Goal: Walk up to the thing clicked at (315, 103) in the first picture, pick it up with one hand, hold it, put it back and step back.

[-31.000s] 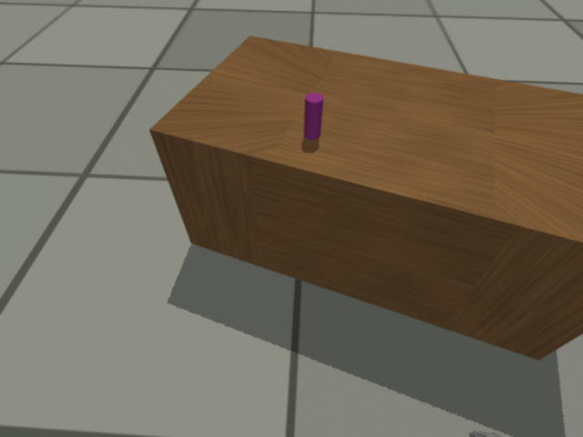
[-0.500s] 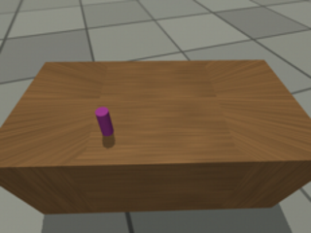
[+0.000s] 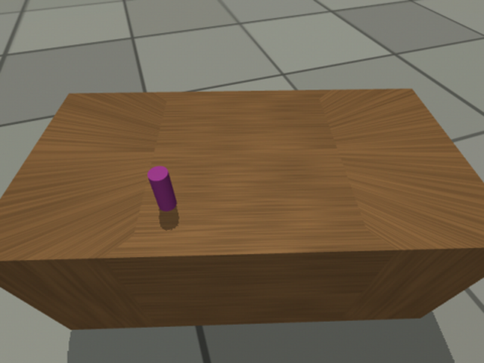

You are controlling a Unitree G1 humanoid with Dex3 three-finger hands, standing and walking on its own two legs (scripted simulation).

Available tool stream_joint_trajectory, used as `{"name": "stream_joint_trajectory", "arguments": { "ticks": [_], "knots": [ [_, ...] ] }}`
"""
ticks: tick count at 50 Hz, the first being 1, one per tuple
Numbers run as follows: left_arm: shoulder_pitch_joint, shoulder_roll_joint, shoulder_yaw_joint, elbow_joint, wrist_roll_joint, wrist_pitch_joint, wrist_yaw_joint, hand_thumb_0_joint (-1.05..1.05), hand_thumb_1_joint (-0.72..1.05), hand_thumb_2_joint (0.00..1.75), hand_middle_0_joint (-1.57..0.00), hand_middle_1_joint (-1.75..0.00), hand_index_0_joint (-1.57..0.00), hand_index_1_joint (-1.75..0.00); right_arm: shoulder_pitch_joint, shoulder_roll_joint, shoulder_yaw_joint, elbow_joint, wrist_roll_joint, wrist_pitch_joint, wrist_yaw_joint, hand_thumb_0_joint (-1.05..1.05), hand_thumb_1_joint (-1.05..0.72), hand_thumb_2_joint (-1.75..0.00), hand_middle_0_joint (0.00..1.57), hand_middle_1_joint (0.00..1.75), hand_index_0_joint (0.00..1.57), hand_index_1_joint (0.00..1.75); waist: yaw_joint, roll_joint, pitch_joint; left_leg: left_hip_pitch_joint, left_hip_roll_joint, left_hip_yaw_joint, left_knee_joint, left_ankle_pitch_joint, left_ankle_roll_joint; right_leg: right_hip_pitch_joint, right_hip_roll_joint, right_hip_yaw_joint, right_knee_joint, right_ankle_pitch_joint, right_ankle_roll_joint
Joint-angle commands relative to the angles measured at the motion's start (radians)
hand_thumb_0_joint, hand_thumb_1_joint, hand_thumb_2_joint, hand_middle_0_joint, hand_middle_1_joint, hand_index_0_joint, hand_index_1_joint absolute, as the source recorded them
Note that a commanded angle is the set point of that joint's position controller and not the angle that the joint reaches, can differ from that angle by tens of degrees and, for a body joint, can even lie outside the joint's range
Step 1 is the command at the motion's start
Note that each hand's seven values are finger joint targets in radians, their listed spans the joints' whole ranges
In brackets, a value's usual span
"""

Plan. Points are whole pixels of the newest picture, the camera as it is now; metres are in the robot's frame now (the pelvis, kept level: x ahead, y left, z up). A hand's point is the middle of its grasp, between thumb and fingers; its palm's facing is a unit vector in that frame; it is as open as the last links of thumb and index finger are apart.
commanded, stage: stand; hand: left
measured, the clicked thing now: (163, 189) +0.54 +0.20 -0.11
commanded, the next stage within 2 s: step back in 1.68 s
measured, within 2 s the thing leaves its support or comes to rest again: neither
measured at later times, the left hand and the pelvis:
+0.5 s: hand out of the picture +0.08 +0.25 -0.16, palm faces -0.02 -0.94 -0.35, open 7.4 cm; pelvis +0.01 +0.00 +0.00, yaw +0 degrees
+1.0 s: hand out of the picture +0.07 +0.25 -0.16, palm faces -0.02 -0.94 -0.34, open 7.4 cm; pelvis +0.01 +0.00 +0.00, yaw +0 degrees
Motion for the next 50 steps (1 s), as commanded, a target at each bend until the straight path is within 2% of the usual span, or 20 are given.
{"name": "stream_joint_trajectory", "arguments": {
  "ticks": [1, 4, 12, 16, 21, 25, 28, 32, 34, 36, 39, 43, 46, 48, 50],
  "knots": [
    [-0.035, 0.214, 0.039, -0.047, -0.001, -0.017, 0.014, 0.0, 0.9, 0.9, -0.2, -0.3, -0.2, -0.3, -0.034, -0.207, -0.03, -0.048, 0.001, -0.018, -0.012, 0.0, -0.9, -0.9, 0.2, 0.3, 0.2, 0.3, 0.003, -0.004, -0.057, 0.024, 0.087, -0.074, -0.093, 0.025, 0.043, -0.033, -0.08, 0.063, -0.091, 0.077, -0.052],
    [-0.035, 0.212, 0.04, -0.044, -0.002, -0.013, 0.012, 0.0, 0.9, 0.9, -0.2, -0.3, -0.2, -0.3, -0.043, -0.21, -0.028, -0.047, 0.001, -0.021, -0.013, 0.0, -0.9, -0.9, 0.2, 0.3, 0.2, 0.3, 0.007, 0.006, -0.063, 0.031, 0.091, -0.074, -0.103, 0.055, 0.041, -0.026, -0.079, 0.059, -0.083, 0.095, -0.051],
    [-0.048, 0.212, 0.043, -0.041, -0.003, -0.01, 0.009, 0.0, 0.9, 0.9, -0.2, -0.3, -0.2, -0.3, -0.043, -0.21, -0.025, -0.041, 0.001, -0.022, -0.014, 0.0, -0.9, -0.9, 0.2, 0.3, 0.2, 0.3, 0.004, -0.002, -0.046, 0.025, 0.091, -0.074, -0.122, 0.038, 0.036, -0.029, -0.078, 0.055, -0.092, 0.076, -0.048],
    [-0.05, 0.213, 0.044, -0.047, -0.003, -0.012, 0.01, 0.0, 0.9, 0.9, -0.2, -0.3, -0.2, -0.3, -0.05, -0.218, -0.029, -0.045, 0.001, -0.024, -0.014, 0.0, -0.9, -0.9, 0.2, 0.3, 0.2, 0.3, 0.006, -0.005, -0.079, 0.053, 0.096, -0.067, -0.101, 0.101, 0.04, -0.012, -0.085, 0.056, -0.094, 0.134, -0.046],
    [-0.051, 0.21, 0.043, -0.046, -0.004, -0.013, 0.01, 0.0, 0.9, 0.9, -0.2, -0.3, -0.2, -0.3, -0.053, -0.218, -0.028, -0.043, 0.004, -0.023, -0.012, 0.0, -0.9, -0.9, 0.2, 0.3, 0.2, 0.3, 0.004, -0.013, -0.084, 0.069, 0.099, -0.068, -0.098, 0.14, 0.039, -0.011, -0.086, 0.051, -0.096, 0.144, -0.044],
    [-0.054, 0.217, 0.044, -0.048, -0.004, -0.011, 0.008, 0.0, 0.9, 0.9, -0.2, -0.3, -0.2, -0.3, -0.062, -0.216, -0.027, -0.041, 0.003, -0.02, -0.013, 0.0, -0.9, -0.9, 0.2, 0.3, 0.2, 0.3, 0.005, -0.012, -0.081, 0.064, 0.098, -0.064, -0.096, 0.118, 0.039, -0.01, -0.087, 0.053, -0.104, 0.131, -0.046],
    [-0.056, 0.218, 0.045, -0.049, -0.004, -0.008, 0.007, 0.0, 0.9, 0.9, -0.2, -0.3, -0.2, -0.3, -0.057, -0.217, -0.025, -0.042, 0.003, -0.02, -0.011, 0.0, -0.9, -0.9, 0.2, 0.3, 0.2, 0.3, 0.002, 0.0, -0.051, 0.032, 0.091, -0.068, -0.124, 0.032, 0.032, -0.024, -0.083, 0.053, -0.111, 0.074, -0.048],
    [-0.049, 0.219, 0.045, -0.052, -0.002, -0.01, 0.006, 0.0, 0.9, 0.9, -0.2, -0.3, -0.2, -0.3, -0.062, -0.221, -0.028, -0.044, 0.003, -0.02, -0.009, 0.0, -0.9, -0.9, 0.2, 0.3, 0.2, 0.3, 0.002, 0.0, -0.064, 0.045, 0.096, -0.072, -0.119, 0.043, 0.038, -0.02, -0.087, 0.053, -0.113, 0.083, -0.05],
    [-0.056, 0.224, 0.047, -0.057, -0.001, -0.012, 0.008, 0.0, 0.9, 0.9, -0.2, -0.3, -0.2, -0.3, -0.067, -0.217, -0.028, -0.047, 0.005, -0.021, -0.009, 0.0, -0.9, -0.9, 0.2, 0.3, 0.2, 0.3, 0.002, -0.016, -0.076, 0.065, 0.099, -0.072, -0.108, 0.1, 0.037, -0.022, -0.087, 0.051, -0.107, 0.11, -0.049],
    [-0.056, 0.224, 0.047, -0.059, -0.002, -0.011, 0.007, 0.0, 0.9, 0.9, -0.2, -0.3, -0.2, -0.3, -0.06, -0.22, -0.027, -0.046, 0.003, -0.021, -0.011, 0.0, -0.9, -0.9, 0.2, 0.3, 0.2, 0.3, 0.001, -0.009, -0.077, 0.06, 0.096, -0.067, -0.108, 0.084, 0.039, -0.02, -0.088, 0.054, -0.109, 0.118, -0.049],
    [-0.047, 0.216, 0.045, -0.056, -0.004, -0.011, 0.005, 0.0, 0.9, 0.9, -0.2, -0.3, -0.2, -0.3, -0.059, -0.218, -0.025, -0.046, 0.005, -0.021, -0.008, 0.0, -0.9, -0.9, 0.2, 0.3, 0.2, 0.3, 0.002, -0.003, -0.053, 0.043, 0.096, -0.074, -0.124, 0.05, 0.038, -0.032, -0.083, 0.047, -0.111, 0.073, -0.048],
    [-0.056, 0.222, 0.046, -0.063, -0.003, -0.013, 0.006, 0.0, 0.9, 0.9, -0.2, -0.3, -0.2, -0.3, -0.062, -0.22, -0.028, -0.05, 0.005, -0.02, -0.007, 0.0, -0.9, -0.9, 0.2, 0.3, 0.2, 0.3, -0.001, -0.016, -0.063, 0.05, 0.097, -0.075, -0.115, 0.074, 0.038, -0.028, -0.087, 0.05, -0.112, 0.085, -0.049],
    [-0.05, 0.222, 0.046, -0.064, -0.001, -0.01, 0.005, 0.0, 0.9, 0.9, -0.2, -0.3, -0.2, -0.3, -0.058, -0.223, -0.029, -0.049, 0.003, -0.017, -0.008, 0.0, -0.9, -0.9, 0.2, 0.3, 0.2, 0.3, -0.001, -0.009, -0.061, 0.045, 0.094, -0.074, -0.12, 0.03, 0.038, -0.033, -0.084, 0.046, -0.118, 0.062, -0.05],
    [-0.05, 0.227, 0.048, -0.066, -0.003, -0.013, 0.005, 0.0, 0.9, 0.9, -0.2, -0.3, -0.2, -0.3, -0.056, -0.222, -0.03, -0.051, 0.004, -0.018, -0.006, 0.0, -0.9, -0.9, 0.2, 0.3, 0.2, 0.3, -0.001, -0.018, -0.069, 0.051, 0.094, -0.073, -0.117, 0.052, 0.039, -0.024, -0.088, 0.05, -0.117, 0.071, -0.052],
    [-0.046, 0.22, 0.044, -0.065, -0.003, -0.012, 0.003, 0.0, 0.9, 0.9, -0.2, -0.3, -0.2, -0.3, -0.055, -0.221, -0.027, -0.049, 0.004, -0.018, -0.005, 0.0, -0.9, -0.9, 0.2, 0.3, 0.2, 0.3, -0.001, -0.009, -0.043, 0.036, 0.093, -0.076, -0.126, 0.024, 0.036, -0.044, -0.082, 0.046, -0.123, 0.041, -0.05]
  ]
}}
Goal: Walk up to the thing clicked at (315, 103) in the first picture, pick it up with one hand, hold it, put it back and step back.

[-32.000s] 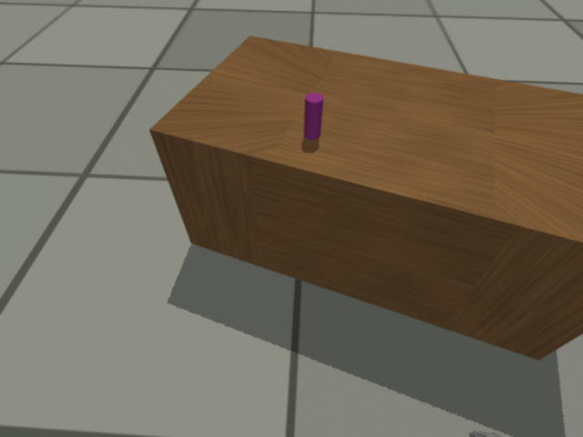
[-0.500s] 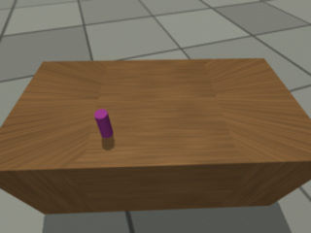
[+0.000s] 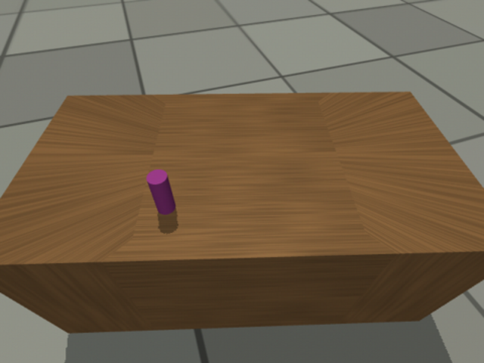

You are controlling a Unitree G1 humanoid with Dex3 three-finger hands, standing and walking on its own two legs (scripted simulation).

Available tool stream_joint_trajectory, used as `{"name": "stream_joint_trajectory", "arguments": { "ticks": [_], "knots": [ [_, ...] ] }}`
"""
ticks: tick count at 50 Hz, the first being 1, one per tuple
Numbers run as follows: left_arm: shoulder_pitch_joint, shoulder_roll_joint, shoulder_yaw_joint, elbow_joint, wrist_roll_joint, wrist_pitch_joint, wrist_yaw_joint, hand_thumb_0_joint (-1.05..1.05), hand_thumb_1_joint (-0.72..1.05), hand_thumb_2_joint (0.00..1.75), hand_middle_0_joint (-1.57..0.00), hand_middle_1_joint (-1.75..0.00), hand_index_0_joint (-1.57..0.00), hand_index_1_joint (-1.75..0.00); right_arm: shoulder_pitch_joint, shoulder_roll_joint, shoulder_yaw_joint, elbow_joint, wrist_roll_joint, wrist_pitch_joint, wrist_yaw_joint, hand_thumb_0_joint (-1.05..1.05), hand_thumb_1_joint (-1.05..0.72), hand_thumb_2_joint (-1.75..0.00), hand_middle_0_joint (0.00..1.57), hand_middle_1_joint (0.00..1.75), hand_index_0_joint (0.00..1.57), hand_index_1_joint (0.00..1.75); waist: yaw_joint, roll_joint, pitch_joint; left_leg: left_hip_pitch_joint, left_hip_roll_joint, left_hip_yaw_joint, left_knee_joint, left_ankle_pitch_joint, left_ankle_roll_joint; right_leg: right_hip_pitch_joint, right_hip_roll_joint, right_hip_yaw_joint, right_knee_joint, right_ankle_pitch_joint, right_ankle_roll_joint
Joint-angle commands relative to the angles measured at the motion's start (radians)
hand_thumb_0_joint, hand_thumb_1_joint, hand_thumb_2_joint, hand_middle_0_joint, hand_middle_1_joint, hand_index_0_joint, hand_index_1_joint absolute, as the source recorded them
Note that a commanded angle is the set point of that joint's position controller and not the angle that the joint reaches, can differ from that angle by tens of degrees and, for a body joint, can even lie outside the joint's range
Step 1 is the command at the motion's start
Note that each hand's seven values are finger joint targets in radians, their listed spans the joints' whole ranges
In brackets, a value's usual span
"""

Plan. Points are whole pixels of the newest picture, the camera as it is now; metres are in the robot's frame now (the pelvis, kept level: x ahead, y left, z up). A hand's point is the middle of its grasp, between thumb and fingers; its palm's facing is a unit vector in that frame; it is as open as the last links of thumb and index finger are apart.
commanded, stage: stand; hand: left
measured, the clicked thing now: (162, 193) +0.53 +0.20 -0.12
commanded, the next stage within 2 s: step back in 0.68 s
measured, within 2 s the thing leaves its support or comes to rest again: neither
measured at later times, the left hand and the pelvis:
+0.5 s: hand out of the picture +0.08 +0.25 -0.16, palm faces -0.03 -0.94 -0.34, open 7.4 cm; pelvis +0.01 +0.00 +0.00, yaw +0 degrees
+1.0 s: hand out of the picture +0.04 +0.25 -0.16, palm faces -0.03 -0.91 -0.42, open 7.4 cm; pelvis -0.04 -0.02 -0.02, yaw +0 degrees
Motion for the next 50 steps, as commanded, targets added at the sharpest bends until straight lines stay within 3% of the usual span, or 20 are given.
{"name": "stream_joint_trajectory", "arguments": {
  "ticks": [1, 4, 10, 17, 20, 23, 27, 33, 34, 36, 38, 41, 42, 43, 44, 45, 46, 47, 48, 50],
  "knots": [
    [-0.027, 0.212, 0.036, -0.056, 0.002, -0.018, 0.013, 0.0, 0.9, 0.9, -0.2, -0.3, -0.2, -0.3, -0.041, -0.214, -0.035, -0.054, 0.001, -0.016, -0.01, 0.0, -0.9, -0.9, 0.2, 0.3, 0.2, 0.3, 0.004, -0.003, -0.033, 0.018, 0.096, -0.078, -0.077, -0.003, 0.036, -0.069, -0.077, 0.05, -0.084, 0.02, -0.052],
    [-0.034, 0.219, 0.04, -0.059, 0.001, -0.016, 0.012, 0.0, 0.9, 0.9, -0.2, -0.3, -0.2, -0.3, -0.036, -0.217, -0.036, -0.056, -0.001, -0.016, -0.009, 0.0, -0.9, -0.9, 0.2, 0.3, 0.2, 0.3, 0.001, 0.007, -0.038, 0.001, 0.096, -0.078, -0.084, -0.033, 0.036, -0.059, -0.081, 0.054, -0.08, 0.012, -0.056],
    [-0.028, 0.211, 0.037, -0.066, -0.001, -0.018, 0.011, 0.0, 0.9, 0.9, -0.2, -0.3, -0.2, -0.3, -0.04, -0.214, -0.035, -0.059, 0.002, -0.02, -0.009, 0.0, -0.9, -0.9, 0.2, 0.3, 0.2, 0.3, 0.009, 0.004, -0.068, 0.027, 0.102, -0.077, -0.067, 0.062, 0.039, -0.043, -0.083, 0.05, -0.068, 0.069, -0.056],
    [-0.024, 0.213, 0.036, -0.066, 0.0, -0.015, 0.011, 0.0, 0.9, 0.9, -0.2, -0.3, -0.2, -0.3, -0.034, -0.218, -0.035, -0.057, 0.002, -0.016, -0.01, 0.0, -0.9, -0.9, 0.2, 0.3, 0.2, 0.3, 0.005, 0.003, -0.047, 0.007, 0.096, -0.08, -0.077, 0.006, 0.036, -0.055, -0.079, 0.047, -0.078, 0.033, -0.055],
    [-0.025, 0.219, 0.037, -0.069, -0.001, -0.022, 0.012, 0.0, 0.9, 0.9, -0.2, -0.3, -0.2, -0.3, -0.037, -0.213, -0.033, -0.062, 0.003, -0.02, -0.009, 0.0, -0.9, -0.9, 0.2, 0.3, 0.2, 0.3, 0.006, -0.011, -0.094, 0.049, 0.103, -0.072, -0.047, 0.152, 0.038, -0.022, -0.089, 0.047, -0.059, 0.154, -0.053],
    [-0.029, 0.217, 0.038, -0.074, -0.003, -0.019, 0.012, 0.0, 0.9, 0.9, -0.2, -0.3, -0.2, -0.3, -0.028, -0.218, -0.032, -0.06, 0.002, -0.022, -0.013, 0.0, -0.9, -0.9, 0.2, 0.3, 0.2, 0.3, 0.005, 0.004, -0.092, 0.046, 0.102, -0.065, -0.046, 0.165, 0.036, -0.018, -0.089, 0.047, -0.058, 0.177, -0.051],
    [-0.029, 0.216, 0.036, -0.071, -0.005, -0.016, 0.013, 0.0, 0.9, 0.9, -0.2, -0.3, -0.2, -0.3, -0.026, -0.215, -0.03, -0.059, 0.003, -0.018, -0.013, 0.0, -0.9, -0.9, 0.2, 0.3, 0.2, 0.3, 0.003, -0.005, -0.069, 0.04, 0.101, -0.068, -0.057, 0.122, 0.035, -0.033, -0.085, 0.045, -0.068, 0.128, -0.049],
    [-0.03, 0.221, 0.038, -0.075, -0.002, -0.019, 0.014, 0.0, 0.9, 0.9, -0.2, -0.3, -0.2, -0.3, -0.037, -0.213, -0.032, -0.067, 0.003, -0.02, -0.013, 0.0, -0.9, -0.9, 0.2, 0.3, 0.2, 0.3, 0.007, -0.009, -0.1, 0.066, 0.107, -0.065, -0.04, 0.202, 0.034, -0.013, -0.089, 0.039, -0.055, 0.202, -0.049],
    [-0.049, 0.276, 0.081, -0.089, -0.02, -0.005, 0.019, 0.0, 0.9, 0.9, -0.2, -0.3, -0.2, -0.3, -0.068, -0.268, -0.05, -0.078, 0.013, 0.0, -0.007, 0.0, -0.9, -0.9, 0.2, 0.3, 0.2, 0.3, 0.01, -0.004, 0.023, -0.033, 0.092, -0.082, 0.042, 0.31, 0.062, -0.115, -0.058, 0.039, 0.037, 0.284, -0.058],
    [-0.027, 0.254, 0.081, -0.108, -0.022, 0.004, 0.024, 0.0, 0.9, 0.9, -0.2, -0.3, -0.2, -0.3, -0.048, -0.256, -0.054, -0.095, 0.021, 0.01, -0.006, 0.0, -0.9, -0.9, 0.2, 0.3, 0.2, 0.3, 0.007, 0.016, -0.011, -0.034, 0.107, -0.081, 0.06, 0.343, 0.084, -0.107, -0.045, 0.015, 0.086, 0.271, -0.069],
    [-0.016, 0.232, 0.081, -0.13, -0.021, 0.011, 0.023, 0.0, 0.9, 0.9, -0.2, -0.3, -0.2, -0.3, -0.049, -0.28, -0.069, -0.118, 0.02, 0.015, -0.005, 0.0, -0.9, -0.9, 0.2, 0.3, 0.2, 0.3, 0.001, 0.078, -0.075, -0.046, 0.151, -0.12, 0.042, 0.368, 0.133, -0.096, -0.005, -0.01, 0.193, 0.206, -0.075],
    [0.027, 0.207, 0.082, -0.145, -0.012, 0.026, 0.019, 0.0, 0.9, 0.9, -0.2, -0.3, -0.2, -0.3, -0.082, -0.309, -0.087, -0.161, 0.017, 0.024, -0.006, 0.0, -0.9, -0.9, 0.2, 0.3, 0.2, 0.3, 0.014, 0.174, -0.13, -0.098, 0.22, -0.182, 0.028, 0.292, 0.2, -0.093, 0.042, -0.034, 0.328, -0.028, -0.071],
    [0.065, 0.201, 0.083, -0.146, -0.007, 0.028, 0.02, 0.0, 0.9, 0.9, -0.2, -0.3, -0.2, -0.3, -0.103, -0.301, -0.088, -0.181, 0.016, 0.028, -0.007, 0.0, -0.9, -0.9, 0.2, 0.3, 0.2, 0.3, 0.035, 0.183, -0.154, -0.098, 0.224, -0.173, 0.066, 0.275, 0.203, -0.09, 0.034, -0.031, 0.326, -0.062, -0.079],
    [0.086, 0.208, 0.085, -0.145, -0.003, 0.027, 0.019, 0.0, 0.9, 0.9, -0.2, -0.3, -0.2, -0.3, -0.117, -0.291, -0.088, -0.196, 0.014, 0.034, -0.007, 0.0, -0.9, -0.9, 0.2, 0.3, 0.2, 0.3, 0.043, 0.167, -0.171, -0.119, 0.199, -0.154, 0.114, 0.236, 0.191, -0.079, 0.019, -0.012, 0.302, -0.029, -0.088],
    [0.089, 0.227, 0.092, -0.152, 0.001, 0.024, 0.018, 0.0, 0.9, 0.9, -0.2, -0.3, -0.2, -0.3, -0.118, -0.272, -0.086, -0.209, 0.016, 0.04, -0.007, 0.0, -0.9, -0.9, 0.2, 0.3, 0.2, 0.3, 0.049, 0.094, -0.182, -0.129, 0.131, -0.106, 0.217, 0.17, 0.155, -0.093, -0.041, 0.053, 0.207, 0.054, -0.118],
    [0.064, 0.276, 0.105, -0.166, 0.006, 0.02, 0.016, 0.0, 0.9, 0.9, -0.2, -0.3, -0.2, -0.3, -0.131, -0.238, -0.08, -0.223, 0.021, 0.048, -0.006, 0.0, -0.9, -0.9, 0.2, 0.3, 0.2, 0.3, 0.051, -0.027, -0.135, -0.183, 0.001, -0.05, 0.358, 0.002, 0.086, -0.134, -0.147, 0.179, 0.047, 0.158, -0.171],
    [0.021, 0.347, 0.121, -0.192, 0.011, 0.016, 0.017, 0.0, 0.9, 0.9, -0.2, -0.3, -0.2, -0.3, -0.11, -0.197, -0.071, -0.235, 0.017, 0.054, -0.01, 0.0, -0.9, -0.9, 0.2, 0.3, 0.2, 0.3, 0.05, -0.18, -0.101, -0.267, -0.13, 0.0, 0.557, -0.31, 0.045, -0.146, -0.296, 0.352, -0.048, 0.26, -0.261],
    [-0.017, 0.382, 0.127, -0.23, 0.024, 0.01, 0.022, 0.0, 0.9, 0.9, -0.2, -0.3, -0.2, -0.3, -0.072, -0.204, -0.072, -0.24, 0.003, 0.064, -0.016, 0.0, -0.9, -0.9, 0.2, 0.3, 0.2, 0.3, 0.051, -0.184, -0.084, -0.294, -0.119, -0.087, 0.72, -0.449, 0.043, -0.208, -0.379, 0.437, -0.049, 0.288, -0.342],
    [-0.044, 0.373, 0.129, -0.247, 0.029, 0.008, 0.026, 0.0, 0.9, 0.9, -0.2, -0.3, -0.2, -0.3, -0.033, -0.225, -0.079, -0.227, 0.005, 0.065, -0.017, 0.0, -0.9, -0.9, 0.2, 0.3, 0.2, 0.3, 0.028, -0.181, -0.082, -0.285, -0.084, -0.116, 0.767, -0.45, 0.049, -0.237, -0.387, 0.422, -0.015, 0.324, -0.359],
    [-0.13, 0.3, 0.118, -0.278, 0.025, 0.011, 0.028, 0.0, 0.9, 0.9, -0.2, -0.3, -0.2, -0.3, 0.028, -0.241, -0.086, -0.211, 0.031, 0.061, -0.008, 0.0, -0.9, -0.9, 0.2, 0.3, 0.2, 0.3, -0.02, -0.143, -0.1, -0.285, -0.103, -0.128, 0.813, -0.367, 0.045, -0.187, -0.259, 0.22, 0.045, 0.382, -0.295]
  ]
}}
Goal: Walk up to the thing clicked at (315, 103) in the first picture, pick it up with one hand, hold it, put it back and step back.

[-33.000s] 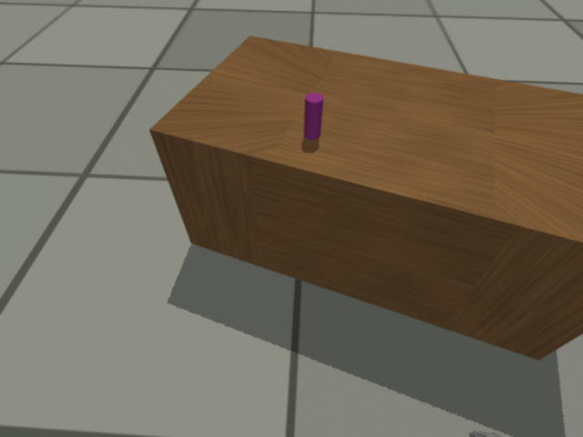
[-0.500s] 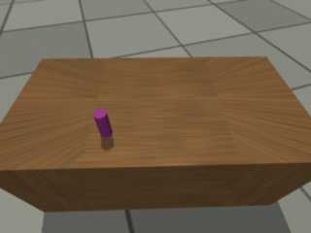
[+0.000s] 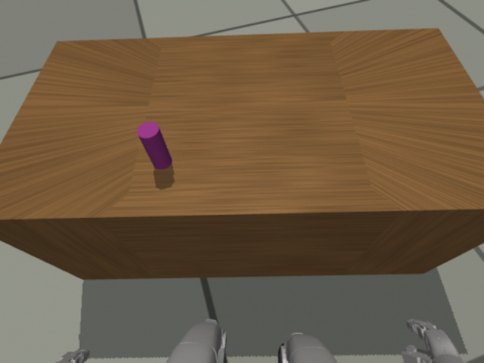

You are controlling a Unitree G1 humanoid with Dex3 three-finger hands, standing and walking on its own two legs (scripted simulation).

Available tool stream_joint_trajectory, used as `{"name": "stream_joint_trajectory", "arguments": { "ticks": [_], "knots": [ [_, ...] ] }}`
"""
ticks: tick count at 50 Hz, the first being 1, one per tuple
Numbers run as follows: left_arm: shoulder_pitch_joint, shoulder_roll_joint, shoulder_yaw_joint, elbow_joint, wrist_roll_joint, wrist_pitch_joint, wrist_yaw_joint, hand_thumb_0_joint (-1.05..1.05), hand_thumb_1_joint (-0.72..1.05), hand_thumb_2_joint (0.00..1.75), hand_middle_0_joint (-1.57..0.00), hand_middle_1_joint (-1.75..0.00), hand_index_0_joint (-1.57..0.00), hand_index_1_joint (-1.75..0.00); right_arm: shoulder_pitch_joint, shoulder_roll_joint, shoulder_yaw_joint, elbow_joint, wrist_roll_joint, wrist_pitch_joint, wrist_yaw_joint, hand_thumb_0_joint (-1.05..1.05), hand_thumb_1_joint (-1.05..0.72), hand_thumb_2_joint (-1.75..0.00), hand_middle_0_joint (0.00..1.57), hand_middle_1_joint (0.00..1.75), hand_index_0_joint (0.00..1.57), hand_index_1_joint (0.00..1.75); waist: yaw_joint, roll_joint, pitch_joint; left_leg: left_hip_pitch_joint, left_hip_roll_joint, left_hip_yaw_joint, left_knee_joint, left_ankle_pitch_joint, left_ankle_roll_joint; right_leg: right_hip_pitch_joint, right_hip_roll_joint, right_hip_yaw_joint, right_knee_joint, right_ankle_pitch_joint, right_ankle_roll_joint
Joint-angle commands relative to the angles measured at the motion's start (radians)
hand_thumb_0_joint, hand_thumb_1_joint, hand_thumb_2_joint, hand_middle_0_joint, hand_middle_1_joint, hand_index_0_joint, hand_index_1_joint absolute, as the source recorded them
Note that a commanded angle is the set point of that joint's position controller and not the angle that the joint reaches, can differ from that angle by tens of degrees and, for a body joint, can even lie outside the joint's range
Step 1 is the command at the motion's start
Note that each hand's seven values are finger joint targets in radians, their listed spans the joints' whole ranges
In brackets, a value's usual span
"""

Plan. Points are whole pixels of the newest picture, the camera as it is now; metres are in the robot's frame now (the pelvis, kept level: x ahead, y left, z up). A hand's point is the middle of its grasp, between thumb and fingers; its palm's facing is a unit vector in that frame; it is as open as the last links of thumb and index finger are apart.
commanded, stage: step back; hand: left
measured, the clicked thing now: (155, 147) +0.57 +0.22 -0.10
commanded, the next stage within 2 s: none
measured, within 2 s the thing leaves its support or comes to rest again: neither
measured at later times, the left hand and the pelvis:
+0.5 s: hand out of the picture +0.00 +0.31 -0.16, palm faces +0.00 -0.93 -0.36, open 7.4 cm; pelvis -0.10 +0.04 +0.01, yaw +0 degrees
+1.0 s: hand out of the picture -0.09 +0.32 -0.14, palm faces +0.01 -0.92 -0.40, open 7.4 cm; pelvis -0.23 +0.06 -0.01, yaw +3 degrees
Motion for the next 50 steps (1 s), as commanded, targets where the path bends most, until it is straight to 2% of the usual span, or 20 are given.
{"name": "stream_joint_trajectory", "arguments": {
  "ticks": [1, 6, 8, 10, 11, 12, 13, 14, 17, 25, 30, 32, 33, 34, 35, 39, 43, 46, 49, 50],
  "knots": [
    [-0.119, 0.27, 0.067, -0.134, 0.014, -0.021, 0.026, 0.0, 0.9, 0.9, -0.2, -0.3, -0.2, -0.3, 0.125, -0.163, -0.034, -0.054, 0.02, -0.01, -0.004, 0.0, -0.9, -0.9, 0.2, 0.3, 0.2, 0.3, -0.039, -0.181, -0.244, 0.004, -0.037, -0.047, 0.257, -0.023, 0.005, 0.081, -0.228, 0.179, -0.211, 0.465, -0.214],
    [-0.01, 0.248, 0.072, -0.153, 0.007, -0.006, 0.04, 0.0, 0.9, 0.9, -0.2, -0.3, -0.2, -0.3, 0.101, -0.157, -0.015, -0.094, 0.002, -0.025, -0.014, 0.0, -0.9, -0.9, 0.2, 0.3, 0.2, 0.3, 0.035, -0.215, -0.293, -0.04, 0.026, -0.001, -0.081, -0.028, -0.017, 0.327, -0.235, 0.182, -0.103, 0.549, -0.203],
    [-0.011, 0.257, 0.073, -0.168, -0.003, 0.002, 0.039, 0.0, 0.9, 0.9, -0.2, -0.3, -0.2, -0.3, 0.128, -0.159, -0.021, -0.091, -0.011, -0.03, -0.015, 0.0, -0.9, -0.9, 0.2, 0.3, 0.2, 0.3, 0.022, -0.246, -0.295, 0.036, 0.042, 0.03, -0.264, -0.002, -0.005, 0.312, -0.248, 0.184, -0.064, 0.589, -0.19],
    [-0.052, 0.267, 0.069, -0.189, -0.02, 0.016, 0.032, 0.0, 0.9, 0.9, -0.2, -0.3, -0.2, -0.3, 0.207, -0.16, -0.034, -0.062, -0.025, -0.037, -0.014, 0.0, -0.9, -0.9, 0.2, 0.3, 0.2, 0.3, -0.03, -0.211, -0.278, 0.199, 0.03, 0.099, -0.522, 0.261, 0.001, 0.184, -0.206, 0.133, 0.012, 0.511, -0.143],
    [-0.018, 0.225, 0.058, -0.194, -0.026, 0.023, 0.028, 0.0, 0.9, 0.9, -0.2, -0.3, -0.2, -0.3, 0.183, -0.196, -0.049, -0.073, -0.041, -0.041, -0.015, 0.0, -0.9, -0.9, 0.2, 0.3, 0.2, 0.3, -0.016, -0.091, -0.276, 0.276, 0.106, -0.022, -0.548, 0.432, 0.015, 0.073, -0.131, 0.096, 0.085, 0.338, -0.086],
    [-0.001, 0.168, 0.048, -0.21, -0.033, 0.025, 0.028, 0.0, 0.9, 0.9, -0.2, -0.3, -0.2, -0.3, 0.169, -0.289, -0.069, -0.092, -0.054, -0.044, -0.013, 0.0, -0.9, -0.9, 0.2, 0.3, 0.2, 0.3, -0.008, 0.177, -0.277, 0.353, 0.323, -0.315, -0.57, 0.666, 0.08, -0.134, 0.056, 0.02, 0.261, -0.09, -0.031],
    [-0.055, 0.204, 0.064, -0.204, -0.024, 0.028, 0.044, 0.0, 0.9, 0.9, -0.2, -0.3, -0.2, -0.3, 0.122, -0.367, -0.076, -0.111, -0.04, -0.041, -0.003, 0.0, -0.9, -0.9, 0.2, 0.3, 0.2, 0.3, -0.047, 0.24, -0.249, 0.216, 0.41, -0.408, -0.6, 0.643, 0.225, -0.137, 0.147, 0.116, 0.41, -0.393, -0.012],
    [-0.078, 0.224, 0.07, -0.196, -0.011, 0.028, 0.051, 0.0, 0.9, 0.9, -0.2, -0.3, -0.2, -0.3, 0.105, -0.355, -0.077, -0.12, -0.041, -0.046, -0.005, 0.0, -0.9, -0.9, 0.2, 0.3, 0.2, 0.3, -0.063, 0.235, -0.214, 0.133, 0.441, -0.468, -0.623, 0.572, 0.27, -0.114, 0.139, 0.178, 0.527, -0.403, -0.008],
    [0.031, 0.21, 0.068, -0.163, -0.034, 0.025, 0.039, 0.0, 0.9, 0.9, -0.2, -0.3, -0.2, -0.3, -0.006, -0.198, -0.042, -0.155, -0.048, -0.046, -0.021, 0.0, -0.9, -0.9, 0.2, 0.3, 0.2, 0.3, 0.038, 0.117, -0.185, 0.307, 0.237, -0.103, -0.51, 0.715, 0.127, -0.246, 0.144, 0.209, 0.6, -0.201, -0.024],
    [0.034, 0.179, 0.054, -0.195, -0.015, 0.001, 0.033, 0.0, 0.9, 0.9, -0.2, -0.3, -0.2, -0.3, 0.128, -0.19, -0.055, -0.167, -0.023, -0.039, -0.031, 0.0, -0.9, -0.9, 0.2, 0.3, 0.2, 0.3, -0.052, 0.122, -0.237, 0.473, 0.315, -0.12, -0.444, 0.75, 0.238, -0.154, 0.09, 0.101, 0.263, -0.225, 0.042],
    [0.151, 0.183, 0.065, -0.139, -0.001, -0.013, 0.021, 0.0, 0.9, 0.9, -0.2, -0.3, -0.2, -0.3, 0.059, -0.214, -0.056, -0.2, -0.013, -0.026, -0.019, 0.0, -0.9, -0.9, 0.2, 0.3, 0.2, 0.3, -0.007, 0.117, -0.268, 0.311, 0.295, -0.111, -0.403, 0.497, 0.186, 0.085, 0.063, 0.008, -0.104, -0.025, 0.005],
    [0.176, 0.215, 0.074, -0.128, 0.012, -0.021, 0.02, 0.0, 0.9, 0.9, -0.2, -0.3, -0.2, -0.3, 0.046, -0.191, -0.05, -0.203, 0.001, -0.023, -0.014, 0.0, -0.9, -0.9, 0.2, 0.3, 0.2, 0.3, 0.011, 0.041, -0.284, 0.176, 0.243, -0.08, -0.355, 0.364, 0.109, 0.193, 0.016, 0.082, -0.192, 0.125, -0.041],
    [0.166, 0.264, 0.089, -0.143, 0.019, -0.023, 0.017, 0.0, 0.9, 0.9, -0.2, -0.3, -0.2, -0.3, 0.039, -0.166, -0.041, -0.217, 0.005, -0.025, -0.012, 0.0, -0.9, -0.9, 0.2, 0.3, 0.2, 0.3, 0.009, -0.098, -0.254, 0.044, 0.15, -0.023, -0.254, 0.219, 0.052, 0.193, -0.112, 0.272, -0.228, 0.13, -0.108],
    [0.094, 0.346, 0.102, -0.171, 0.011, -0.017, 0.013, 0.0, 0.9, 0.9, -0.2, -0.3, -0.2, -0.3, 0.004, -0.145, -0.041, -0.217, 0.007, -0.023, -0.018, 0.0, -0.9, -0.9, 0.2, 0.3, 0.2, 0.3, 0.04, -0.306, -0.177, 0.022, -0.028, 0.073, -0.026, -0.044, -0.006, 0.024, -0.297, 0.494, -0.334, 0.127, -0.269],
    [0.027, 0.357, 0.103, -0.215, 0.023, -0.022, 0.015, 0.0, 0.9, 0.9, -0.2, -0.3, -0.2, -0.3, 0.029, -0.174, -0.051, -0.202, -0.001, -0.016, -0.024, 0.0, -0.9, -0.9, 0.2, 0.3, 0.2, 0.3, 0.036, -0.293, -0.117, 0.067, -0.018, -0.037, 0.18, -0.154, -0.021, -0.118, -0.378, 0.568, -0.361, 0.167, -0.322],
    [-0.043, 0.234, 0.085, -0.244, 0.006, -0.019, 0.025, 0.0, 0.9, 0.9, -0.2, -0.3, -0.2, -0.3, 0.139, -0.153, -0.033, -0.149, 0.011, -0.026, -0.021, 0.0, -0.9, -0.9, 0.2, 0.3, 0.2, 0.3, -0.029, -0.146, -0.161, -0.002, -0.082, -0.08, 0.256, -0.007, -0.022, 0.032, -0.168, 0.212, -0.237, 0.385, -0.181],
    [0.05, 0.211, 0.081, -0.254, 0.016, -0.01, 0.029, 0.0, 0.9, 0.9, -0.2, -0.3, -0.2, -0.3, 0.137, -0.142, -0.018, -0.175, 0.002, -0.041, -0.034, 0.0, -0.9, -0.9, 0.2, 0.3, 0.2, 0.3, 0.039, -0.171, -0.23, -0.081, -0.043, -0.031, 0.076, -0.039, -0.043, 0.287, -0.155, 0.186, -0.162, 0.475, -0.189],
    [0.042, 0.217, 0.085, -0.265, 0.011, 0.002, 0.035, 0.0, 0.9, 0.9, -0.2, -0.3, -0.2, -0.3, 0.175, -0.132, -0.021, -0.178, -0.01, -0.052, -0.036, 0.0, -0.9, -0.9, 0.2, 0.3, 0.2, 0.3, 0.032, -0.228, -0.271, -0.007, 0.042, 0.014, -0.196, -0.048, -0.034, 0.347, -0.203, 0.193, -0.094, 0.545, -0.197],
    [0.003, 0.238, 0.075, -0.279, -0.008, 0.025, 0.024, 0.0, 0.9, 0.9, -0.2, -0.3, -0.2, -0.3, 0.256, -0.14, -0.039, -0.134, -0.022, -0.059, -0.033, 0.0, -0.9, -0.9, 0.2, 0.3, 0.2, 0.3, -0.014, -0.202, -0.282, 0.197, 0.023, 0.099, -0.526, 0.243, -0.015, 0.214, -0.15, 0.147, 0.021, 0.441, -0.143],
    [0.017, 0.209, 0.064, -0.285, -0.009, 0.034, 0.021, 0.0, 0.9, 0.9, -0.2, -0.3, -0.2, -0.3, 0.244, -0.171, -0.052, -0.138, -0.036, -0.061, -0.031, 0.0, -0.9, -0.9, 0.2, 0.3, 0.2, 0.3, -0.005, -0.13, -0.266, 0.26, 0.062, 0.019, -0.547, 0.345, -0.001, 0.091, -0.107, 0.14, 0.055, 0.299, -0.095]
  ]
}}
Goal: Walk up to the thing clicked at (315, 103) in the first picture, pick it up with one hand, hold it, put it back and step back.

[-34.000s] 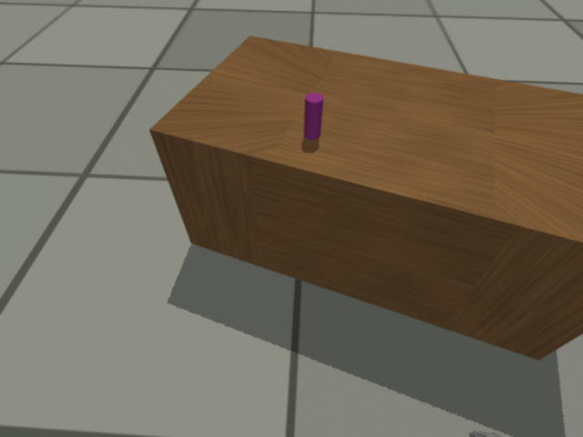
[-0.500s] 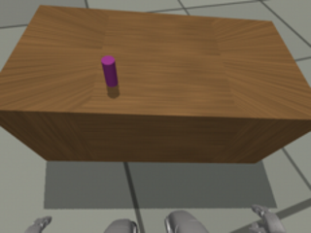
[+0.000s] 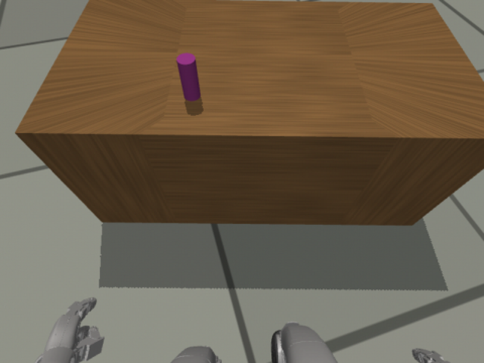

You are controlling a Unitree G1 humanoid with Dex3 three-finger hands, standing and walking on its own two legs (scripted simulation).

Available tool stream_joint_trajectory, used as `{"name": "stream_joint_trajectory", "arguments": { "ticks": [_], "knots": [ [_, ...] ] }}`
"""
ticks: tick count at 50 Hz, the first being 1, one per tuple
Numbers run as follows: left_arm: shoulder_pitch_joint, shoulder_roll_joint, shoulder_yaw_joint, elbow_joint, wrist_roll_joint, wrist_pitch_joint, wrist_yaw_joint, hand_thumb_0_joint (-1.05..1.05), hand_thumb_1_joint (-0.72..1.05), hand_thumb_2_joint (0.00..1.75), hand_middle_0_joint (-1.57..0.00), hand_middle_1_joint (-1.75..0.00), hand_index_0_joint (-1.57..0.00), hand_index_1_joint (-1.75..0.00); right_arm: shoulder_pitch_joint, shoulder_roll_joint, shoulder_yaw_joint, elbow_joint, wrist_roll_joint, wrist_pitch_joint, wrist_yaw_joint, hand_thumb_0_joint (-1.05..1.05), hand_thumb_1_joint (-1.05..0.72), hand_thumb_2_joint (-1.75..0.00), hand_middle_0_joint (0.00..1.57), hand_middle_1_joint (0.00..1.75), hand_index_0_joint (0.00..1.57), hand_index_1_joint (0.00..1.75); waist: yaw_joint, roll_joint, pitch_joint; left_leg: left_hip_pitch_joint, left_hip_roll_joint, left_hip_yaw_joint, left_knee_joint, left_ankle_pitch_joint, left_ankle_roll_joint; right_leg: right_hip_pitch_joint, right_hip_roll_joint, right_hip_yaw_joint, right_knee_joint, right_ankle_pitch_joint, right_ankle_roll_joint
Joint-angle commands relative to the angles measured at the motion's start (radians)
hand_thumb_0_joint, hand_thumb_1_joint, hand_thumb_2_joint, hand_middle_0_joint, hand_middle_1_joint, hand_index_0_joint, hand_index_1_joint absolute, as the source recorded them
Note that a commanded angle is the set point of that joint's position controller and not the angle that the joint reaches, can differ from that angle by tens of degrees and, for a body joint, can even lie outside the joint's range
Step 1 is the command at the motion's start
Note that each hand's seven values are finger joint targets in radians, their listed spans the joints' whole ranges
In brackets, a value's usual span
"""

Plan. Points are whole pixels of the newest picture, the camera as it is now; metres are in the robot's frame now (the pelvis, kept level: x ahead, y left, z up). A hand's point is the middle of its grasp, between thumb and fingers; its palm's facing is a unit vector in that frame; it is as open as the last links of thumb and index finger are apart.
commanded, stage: step back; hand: left
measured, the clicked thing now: (189, 78) +0.81 +0.13 -0.09
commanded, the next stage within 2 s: none
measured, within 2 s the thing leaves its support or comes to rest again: neither
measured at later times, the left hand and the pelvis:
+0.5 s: hand out of the picture -0.07 +0.25 -0.14, palm faces -0.12 -0.91 -0.39, open 7.4 cm; pelvis -0.16 -0.01 +0.00, yaw -6 degrees
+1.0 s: hand out of the picture -0.19 +0.24 -0.14, palm faces -0.05 -0.94 -0.32, open 7.4 cm; pelvis -0.31 -0.02 +0.01, yaw -3 degrees
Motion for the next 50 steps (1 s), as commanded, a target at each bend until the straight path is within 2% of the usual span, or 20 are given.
{"name": "stream_joint_trajectory", "arguments": {
  "ticks": [1, 2, 3, 7, 12, 16, 19, 21, 22, 23, 24, 28, 34, 38, 39, 40, 41, 42, 45, 50],
  "knots": [
    [0.056, 0.173, 0.045, -0.07, -0.014, 0.017, 0.004, 0.0, 0.9, 0.9, -0.2, -0.3, -0.2, -0.3, 0.07, -0.26, -0.08, -0.055, -0.037, -0.032, -0.006, 0.0, -0.9, -0.9, 0.2, 0.3, 0.2, 0.3, 0.022, 0.087, -0.265, 0.129, 0.224, -0.25, -0.33, 0.356, 0.086, -0.003, 0.002, 0.116, 0.149, -0.004, -0.067],
    [-0.001, 0.191, 0.057, -0.079, -0.017, 0.016, 0.013, 0.0, 0.9, 0.9, -0.2, -0.3, -0.2, -0.3, -0.001, -0.359, -0.092, -0.082, -0.038, -0.027, 0.006, 0.0, -0.9, -0.9, 0.2, 0.3, 0.2, 0.3, -0.003, 0.237, -0.225, 0.002, 0.398, -0.437, -0.372, 0.414, 0.233, -0.067, 0.135, 0.09, 0.33, -0.379, -0.03],
    [-0.046, 0.222, 0.074, -0.074, -0.002, 0.017, 0.021, 0.0, 0.9, 0.9, -0.2, -0.3, -0.2, -0.3, -0.022, -0.374, -0.098, -0.098, -0.038, -0.031, 0.005, 0.0, -0.9, -0.9, 0.2, 0.3, 0.2, 0.3, -0.039, 0.233, -0.185, -0.137, 0.458, -0.53, -0.401, 0.387, 0.319, -0.011, 0.131, 0.212, 0.498, -0.438, -0.022],
    [0.107, 0.212, 0.076, 0.001, -0.021, 0.017, 0.005, 0.0, 0.9, 0.9, -0.2, -0.3, -0.2, -0.3, -0.135, -0.215, -0.058, -0.117, -0.033, -0.041, -0.009, 0.0, -0.9, -0.9, 0.2, 0.3, 0.2, 0.3, 0.08, 0.096, -0.149, -0.013, 0.257, -0.151, -0.287, 0.511, 0.198, -0.116, 0.154, 0.232, 0.64, -0.245, -0.03],
    [0.08, 0.179, 0.065, -0.014, -0.003, 0.0, 0.001, 0.0, 0.9, 0.9, -0.2, -0.3, -0.2, -0.3, 0.004, -0.2, -0.068, -0.099, -0.014, -0.038, -0.016, 0.0, -0.9, -0.9, 0.2, 0.3, 0.2, 0.3, -0.005, 0.128, -0.227, 0.274, 0.256, -0.147, -0.211, 0.605, 0.23, -0.169, 0.123, 0.189, 0.414, -0.254, 0.033],
    [0.106, 0.179, 0.052, 0.0, -0.003, -0.009, -0.003, 0.0, 0.9, 0.9, -0.2, -0.3, -0.2, -0.3, -0.015, -0.236, -0.073, -0.123, -0.021, -0.025, -0.011, 0.0, -0.9, -0.9, 0.2, 0.3, 0.2, 0.3, -0.014, 0.181, -0.288, 0.244, 0.282, -0.12, -0.18, 0.587, 0.25, -0.016, 0.061, 0.092, 0.138, -0.27, 0.033],
    [0.206, 0.186, 0.059, 0.058, -0.002, -0.01, -0.013, 0.0, 0.9, 0.9, -0.2, -0.3, -0.2, -0.3, -0.087, -0.265, -0.075, -0.146, -0.014, -0.007, -0.005, 0.0, -0.9, -0.9, 0.2, 0.3, 0.2, 0.3, 0.032, 0.198, -0.316, 0.113, 0.282, -0.123, -0.149, 0.47, 0.211, 0.16, 0.049, 0.042, -0.125, -0.126, -0.006],
    [0.248, 0.219, 0.072, 0.087, 0.01, -0.011, -0.014, 0.0, 0.9, 0.9, -0.2, -0.3, -0.2, -0.3, -0.117, -0.237, -0.063, -0.152, -0.003, 0.001, 0.001, 0.0, -0.9, -0.9, 0.2, 0.3, 0.2, 0.3, 0.056, 0.13, -0.31, -0.046, 0.215, -0.084, -0.106, 0.301, 0.129, 0.274, 0.033, 0.068, -0.221, -0.01, -0.054],
    [0.247, 0.28, 0.091, 0.076, 0.023, -0.011, -0.018, 0.0, 0.9, 0.9, -0.2, -0.3, -0.2, -0.3, -0.116, -0.201, -0.054, -0.168, 0.003, 0.0, 0.001, 0.0, -0.9, -0.9, 0.2, 0.3, 0.2, 0.3, 0.059, -0.042, -0.263, -0.214, 0.11, -0.047, 0.018, 0.113, 0.068, 0.263, -0.109, 0.306, -0.258, -0.089, -0.107],
    [0.161, 0.383, 0.109, 0.042, 0.019, -0.003, -0.021, 0.0, 0.9, 0.9, -0.2, -0.3, -0.2, -0.3, -0.158, -0.173, -0.053, -0.178, 0.01, -0.001, -0.014, 0.0, -0.9, -0.9, 0.2, 0.3, 0.2, 0.3, 0.098, -0.302, -0.186, -0.233, -0.058, 0.027, 0.275, -0.177, 0.011, 0.017, -0.311, 0.535, -0.39, -0.17, -0.263],
    [0.061, 0.405, 0.109, -0.003, 0.026, -0.007, -0.014, 0.0, 0.9, 0.9, -0.2, -0.3, -0.2, -0.3, -0.126, -0.215, -0.071, -0.161, 0.005, 0.004, -0.021, 0.0, -0.9, -0.9, 0.2, 0.3, 0.2, 0.3, 0.07, -0.311, -0.095, -0.176, -0.015, -0.066, 0.444, -0.215, -0.003, -0.167, -0.393, 0.619, -0.437, -0.19, -0.319],
    [-0.03, 0.235, 0.078, -0.03, 0.017, -0.015, -0.002, 0.0, 0.9, 0.9, -0.2, -0.3, -0.2, -0.3, -0.023, -0.17, -0.042, -0.096, 0.01, -0.01, -0.012, 0.0, -0.9, -0.9, 0.2, 0.3, 0.2, 0.3, 0.003, -0.157, -0.116, -0.198, -0.086, -0.058, 0.51, -0.061, 0.01, -0.01, -0.153, 0.194, -0.256, 0.163, -0.192],
    [0.063, 0.231, 0.078, -0.05, 0.03, 0.003, 0.011, 0.0, 0.9, 0.9, -0.2, -0.3, -0.2, -0.3, 0.01, -0.145, -0.03, -0.11, -0.008, -0.033, -0.022, 0.0, -0.9, -0.9, 0.2, 0.3, 0.2, 0.3, 0.059, -0.246, -0.217, -0.226, 0.003, 0.031, 0.116, -0.126, -0.01, 0.324, -0.193, 0.205, -0.151, 0.352, -0.209],
    [0.052, 0.211, 0.061, -0.072, 0.004, 0.033, 0.001, 0.0, 0.9, 0.9, -0.2, -0.3, -0.2, -0.3, 0.101, -0.159, -0.052, -0.061, -0.021, -0.046, -0.021, 0.0, -0.9, -0.9, 0.2, 0.3, 0.2, 0.3, 0.035, -0.147, -0.297, 0.025, 0.006, 0.061, -0.317, 0.264, 0.019, 0.25, -0.133, 0.151, 0.051, 0.305, -0.131],
    [0.076, 0.176, 0.047, -0.081, -0.001, 0.034, -0.004, 0.0, 0.9, 0.9, -0.2, -0.3, -0.2, -0.3, 0.102, -0.222, -0.066, -0.062, -0.034, -0.046, -0.021, 0.0, -0.9, -0.9, 0.2, 0.3, 0.2, 0.3, 0.042, -0.012, -0.305, 0.125, 0.154, -0.144, -0.314, 0.336, 0.07, 0.058, -0.073, 0.13, 0.124, 0.106, -0.086],
    [0.074, 0.155, 0.042, -0.088, -0.01, 0.031, -0.006, 0.0, 0.9, 0.9, -0.2, -0.3, -0.2, -0.3, 0.041, -0.333, -0.085, -0.086, -0.034, -0.039, -0.014, 0.0, -0.9, -0.9, 0.2, 0.3, 0.2, 0.3, 0.053, 0.205, -0.27, 0.15, 0.372, -0.401, -0.334, 0.467, 0.196, -0.14, 0.094, 0.019, 0.277, -0.279, -0.038],
    [-0.016, 0.216, 0.063, -0.099, -0.001, 0.034, 0.005, 0.0, 0.9, 0.9, -0.2, -0.3, -0.2, -0.3, 0.007, -0.406, -0.096, -0.113, -0.032, -0.04, -0.017, 0.0, -0.9, -0.9, 0.2, 0.3, 0.2, 0.3, -0.016, 0.246, -0.243, -0.067, 0.502, -0.53, -0.358, 0.468, 0.332, -0.051, 0.061, 0.155, 0.472, -0.428, -0.019],
    [-0.015, 0.249, 0.072, -0.081, -0.002, 0.038, 0.003, 0.0, 0.9, 0.9, -0.2, -0.3, -0.2, -0.3, -0.051, -0.364, -0.09, -0.12, -0.032, -0.049, -0.028, 0.0, -0.9, -0.9, 0.2, 0.3, 0.2, 0.3, 0.013, 0.186, -0.197, -0.136, 0.499, -0.489, -0.348, 0.472, 0.335, -0.013, 0.039, 0.215, 0.573, -0.389, -0.021],
    [0.078, 0.209, 0.067, -0.029, -0.014, 0.04, -0.01, 0.0, 0.9, 0.9, -0.2, -0.3, -0.2, -0.3, -0.084, -0.241, -0.054, -0.125, -0.038, -0.051, -0.031, 0.0, -0.9, -0.9, 0.2, 0.3, 0.2, 0.3, 0.071, 0.081, -0.197, -0.027, 0.27, -0.138, -0.251, 0.591, 0.205, -0.093, 0.134, 0.229, 0.635, -0.255, -0.03],
    [0.078, 0.187, 0.045, -0.001, -0.006, -0.017, -0.024, 0.0, 0.9, 0.9, -0.2, -0.3, -0.2, -0.3, -0.027, -0.21, -0.061, -0.099, -0.03, -0.05, -0.005, 0.0, -0.9, -0.9, 0.2, 0.3, 0.2, 0.3, 0.0, 0.18, -0.24, 0.161, 0.237, -0.11, -0.252, 0.121, 0.208, -0.029, 0.047, 0.102, 0.114, -0.267, 0.012]
  ]
}}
